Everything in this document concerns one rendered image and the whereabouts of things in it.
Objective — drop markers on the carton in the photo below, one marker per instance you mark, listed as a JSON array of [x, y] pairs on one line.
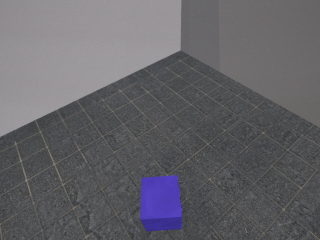
[[160, 206]]

